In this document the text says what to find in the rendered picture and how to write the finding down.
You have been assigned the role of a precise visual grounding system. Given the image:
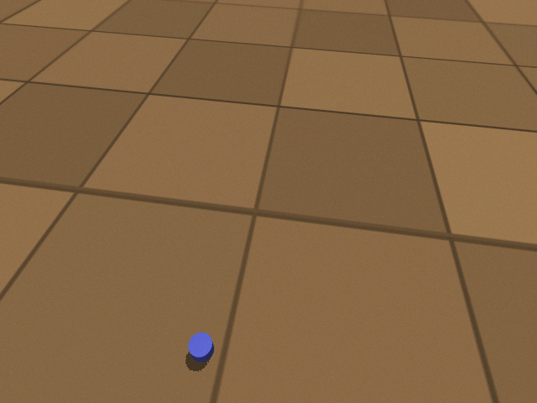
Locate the tin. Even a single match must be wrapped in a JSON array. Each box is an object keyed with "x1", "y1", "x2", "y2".
[{"x1": 188, "y1": 332, "x2": 214, "y2": 362}]

